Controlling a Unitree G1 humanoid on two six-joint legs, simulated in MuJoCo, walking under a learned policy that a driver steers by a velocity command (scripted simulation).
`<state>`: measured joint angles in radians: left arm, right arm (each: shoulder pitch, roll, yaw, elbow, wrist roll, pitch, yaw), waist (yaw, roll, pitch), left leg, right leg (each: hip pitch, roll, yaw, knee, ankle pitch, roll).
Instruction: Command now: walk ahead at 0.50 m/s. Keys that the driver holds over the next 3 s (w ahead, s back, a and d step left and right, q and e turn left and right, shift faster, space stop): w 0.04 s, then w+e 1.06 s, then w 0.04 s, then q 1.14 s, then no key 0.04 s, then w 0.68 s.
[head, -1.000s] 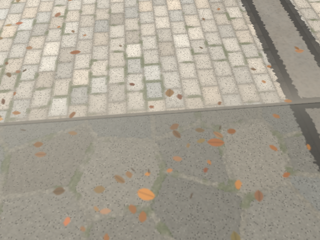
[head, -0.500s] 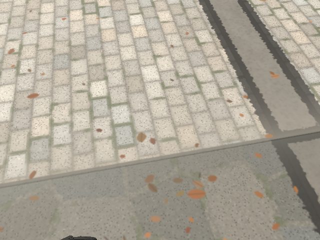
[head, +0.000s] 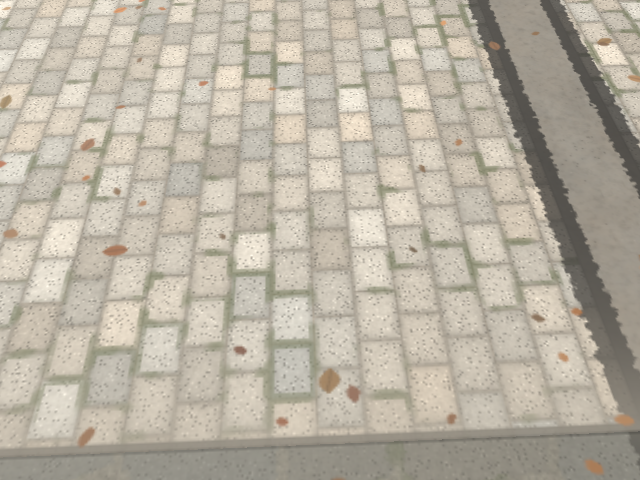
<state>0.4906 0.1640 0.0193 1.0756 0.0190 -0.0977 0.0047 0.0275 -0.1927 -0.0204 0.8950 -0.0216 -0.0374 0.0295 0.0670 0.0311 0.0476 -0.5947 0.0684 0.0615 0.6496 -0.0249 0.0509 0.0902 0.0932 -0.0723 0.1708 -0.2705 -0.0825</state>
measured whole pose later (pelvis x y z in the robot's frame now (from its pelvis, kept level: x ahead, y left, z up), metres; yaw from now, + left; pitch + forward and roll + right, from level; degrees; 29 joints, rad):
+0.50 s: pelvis +0.26 +0.03 +0.00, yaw -11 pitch +0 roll +1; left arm 0.11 0.20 0.05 0.91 0.03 -0.01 -0.04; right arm 0.43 -0.17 -0.04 1.04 -0.02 -0.11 -0.02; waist -0.03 -0.03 0.05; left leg 0.04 -0.04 0.27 0.23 -0.28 0.06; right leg -0.65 -0.09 -0.06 0.79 -0.01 -0.08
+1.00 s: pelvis +0.50 -0.08 +0.00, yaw -29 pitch +1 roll +0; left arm 0.39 0.25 0.07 0.93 0.00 -0.05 0.00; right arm 0.07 -0.24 -0.05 0.79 -0.04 -0.02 0.02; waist 0.06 0.03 0.04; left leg -0.68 0.12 -0.04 0.86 -0.10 -0.05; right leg -0.06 0.15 0.08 0.27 -0.22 -0.14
